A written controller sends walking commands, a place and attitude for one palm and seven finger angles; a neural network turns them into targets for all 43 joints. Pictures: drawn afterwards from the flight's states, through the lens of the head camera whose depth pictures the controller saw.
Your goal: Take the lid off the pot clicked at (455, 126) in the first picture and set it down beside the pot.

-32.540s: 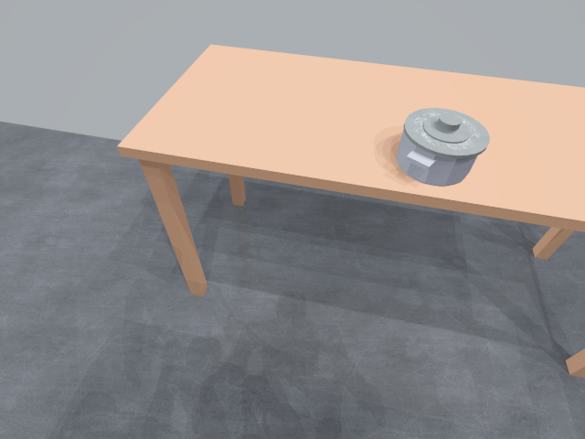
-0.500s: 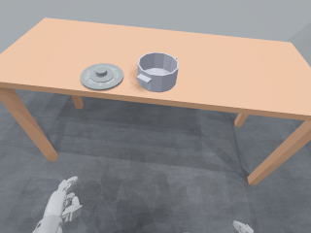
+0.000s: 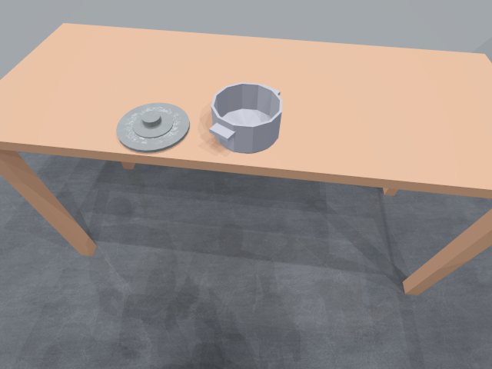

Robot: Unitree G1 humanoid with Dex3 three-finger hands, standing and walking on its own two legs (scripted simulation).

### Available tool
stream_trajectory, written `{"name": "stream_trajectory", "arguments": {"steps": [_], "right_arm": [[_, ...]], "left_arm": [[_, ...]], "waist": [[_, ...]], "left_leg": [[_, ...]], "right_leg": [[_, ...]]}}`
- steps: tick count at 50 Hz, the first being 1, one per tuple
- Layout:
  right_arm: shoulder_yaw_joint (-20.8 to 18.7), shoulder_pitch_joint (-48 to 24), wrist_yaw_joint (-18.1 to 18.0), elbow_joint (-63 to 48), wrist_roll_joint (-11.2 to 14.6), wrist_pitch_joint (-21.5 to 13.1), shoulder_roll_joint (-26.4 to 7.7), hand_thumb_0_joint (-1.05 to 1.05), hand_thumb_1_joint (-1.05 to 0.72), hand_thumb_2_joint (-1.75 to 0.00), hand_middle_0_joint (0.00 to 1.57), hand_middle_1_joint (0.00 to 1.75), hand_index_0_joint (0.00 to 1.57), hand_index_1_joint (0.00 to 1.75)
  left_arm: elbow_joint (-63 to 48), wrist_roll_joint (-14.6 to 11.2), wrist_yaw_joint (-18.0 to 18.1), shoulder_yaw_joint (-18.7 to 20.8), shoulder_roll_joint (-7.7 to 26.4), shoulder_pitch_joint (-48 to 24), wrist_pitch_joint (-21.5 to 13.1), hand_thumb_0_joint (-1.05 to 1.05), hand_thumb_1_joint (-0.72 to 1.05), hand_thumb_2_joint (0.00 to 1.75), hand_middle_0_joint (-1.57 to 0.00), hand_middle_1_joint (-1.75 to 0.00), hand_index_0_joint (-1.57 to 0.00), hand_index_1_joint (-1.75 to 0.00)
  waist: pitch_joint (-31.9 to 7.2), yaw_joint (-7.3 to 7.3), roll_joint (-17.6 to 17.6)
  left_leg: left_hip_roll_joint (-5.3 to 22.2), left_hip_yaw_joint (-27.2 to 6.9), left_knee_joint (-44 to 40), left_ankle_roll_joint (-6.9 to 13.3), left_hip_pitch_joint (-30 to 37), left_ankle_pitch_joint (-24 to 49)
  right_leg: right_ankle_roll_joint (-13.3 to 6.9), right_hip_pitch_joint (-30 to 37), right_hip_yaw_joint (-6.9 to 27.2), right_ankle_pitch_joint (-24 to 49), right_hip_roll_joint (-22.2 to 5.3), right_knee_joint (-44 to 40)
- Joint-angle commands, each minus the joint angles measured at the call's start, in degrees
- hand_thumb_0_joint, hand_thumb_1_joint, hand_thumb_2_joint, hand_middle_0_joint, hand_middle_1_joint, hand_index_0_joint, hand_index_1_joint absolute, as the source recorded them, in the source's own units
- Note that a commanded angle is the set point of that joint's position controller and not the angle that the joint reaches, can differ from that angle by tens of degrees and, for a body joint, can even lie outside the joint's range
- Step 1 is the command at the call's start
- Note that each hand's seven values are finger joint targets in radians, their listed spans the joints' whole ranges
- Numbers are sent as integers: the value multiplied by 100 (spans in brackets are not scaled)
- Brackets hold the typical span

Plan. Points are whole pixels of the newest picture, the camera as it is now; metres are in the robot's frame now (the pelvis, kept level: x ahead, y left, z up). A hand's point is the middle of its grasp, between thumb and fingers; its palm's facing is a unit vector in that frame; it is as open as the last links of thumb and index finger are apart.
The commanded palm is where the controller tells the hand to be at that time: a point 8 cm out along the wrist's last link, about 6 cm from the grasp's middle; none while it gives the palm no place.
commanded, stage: stop stepping back and stand still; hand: left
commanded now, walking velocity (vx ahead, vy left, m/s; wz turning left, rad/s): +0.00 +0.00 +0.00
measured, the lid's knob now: (151, 118) +0.64 +0.26 +0.00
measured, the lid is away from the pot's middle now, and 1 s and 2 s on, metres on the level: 0.23 0.23 0.23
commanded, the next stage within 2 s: let the arm hang, fingers relaxed in 0.36 s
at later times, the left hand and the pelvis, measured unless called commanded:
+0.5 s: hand out of the picture +0.05 +0.16 -0.18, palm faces +0.02 -0.98 -0.19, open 7.3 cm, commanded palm none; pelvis +0.01 -0.01 +0.00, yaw -1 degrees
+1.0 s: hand out of the picture +0.03 +0.17 -0.18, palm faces +0.02 -0.98 -0.19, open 7.3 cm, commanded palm none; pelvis +0.00 +0.00 +0.00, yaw -1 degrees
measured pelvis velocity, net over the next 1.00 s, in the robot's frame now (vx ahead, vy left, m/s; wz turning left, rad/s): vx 0.00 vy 0.00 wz -0.01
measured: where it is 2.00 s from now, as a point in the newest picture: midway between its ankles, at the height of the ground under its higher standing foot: outside the picture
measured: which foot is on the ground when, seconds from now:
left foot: down 0.00-1.00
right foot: down 0.00-1.00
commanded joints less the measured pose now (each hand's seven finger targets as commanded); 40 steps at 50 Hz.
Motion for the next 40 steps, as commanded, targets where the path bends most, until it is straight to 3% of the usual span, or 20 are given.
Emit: {"name": "stream_trajectory", "arguments": {"steps": [1, 8, 16, 18, 19, 23, 27, 29, 40], "right_arm": [[-148, 419, -5, -155, 23, -96, -641, 0, -90, -90, 20, 30, 20, 30], [-151, 300, -9, -15, 29, -95, -555, 0, -90, -90, 20, 30, 20, 30], [-150, 244, -33, 34, 21, -98, -567, 0, -90, -90, 20, 30, 20, 30], [-158, 239, -41, 41, 29, -88, -551, 0, -90, -90, 20, 30, 20, 30], [-150, 232, -40, 51, 25, -90, -577, 0, -90, -90, 20, 30, 20, 30], [-154, 220, -48, 59, 31, -96, -578, 0, -90, -90, 20, 30, 20, 30], [-145, 237, -46, 96, 33, -106, -593, 0, -90, -90, 20, 30, 20, 30], [-137, 232, -46, 108, 34, -94, -574, 0, -90, -90, 20, 30, 20, 30], [-123, 309, -57, 211, 31, -116, -540, 0, -90, -90, 20, 30, 20, 30]], "left_arm": [[-162, 3, 47, 46, 322, 241, -103, 0, 90, 90, -20, -30, -20, -30], [-38, 19, 64, 71, 321, 300, -126, 0, 90, 90, -20, -30, -20, -30], [34, -1, 51, 87, 302, 304, -144, 0, 90, 90, -20, -30, -20, -30], [39, 12, 56, 84, 270, 275, -136, 0, 90, 90, -20, -30, -20, -30], [51, 7, 48, 76, 265, 270, -129, 0, 90, 90, -20, -30, -20, -30], [86, 15, 47, 77, 247, 287, -129, 0, 90, 90, -20, -30, -20, -30], [125, -1, 38, 76, 254, 292, -130, 0, 90, 90, -20, -30, -20, -30], [131, 4, 38, 68, 228, 296, -119, 0, 90, 90, -20, -30, -20, -30], [202, 2, 36, 53, 167, 307, -105, 0, 90, 90, -20, -30, -20, -30]], "waist": [[-321, 43, -314], [-149, 51, -190], [-238, 35, 119], [-145, 24, -33], [-140, 30, 129], [-172, 38, -53], [-255, 45, -18], [-114, 44, -104], [-61, 52, 104]], "left_leg": [[673, -288, -409, 164, 24, 2244], [604, -172, -387, 117, 82, 2056], [633, -132, -370, 84, 208, 2159], [656, -148, -409, 98, 188, 2064], [670, -170, -452, 110, 183, 2041], [688, -182, -472, 121, 243, 2096], [684, -197, -510, 123, 235, 2047], [673, -211, -574, 123, 144, 1793], [716, -316, -712, 172, 134, 1785]], "right_leg": [[-313, 378, 282, 2131, -530, -215], [-344, 329, 426, 2238, -577, -324], [-369, 407, 480, 2459, -591, -372], [-341, 341, 433, 2312, -545, -406], [-342, 338, 443, 2254, -548, -417], [-315, 348, 393, 2210, -505, -422], [-302, 440, 385, 2171, -521, -456], [-301, 390, 417, 2017, -512, -515], [-269, 339, 331, 1727, -441, -512]]}}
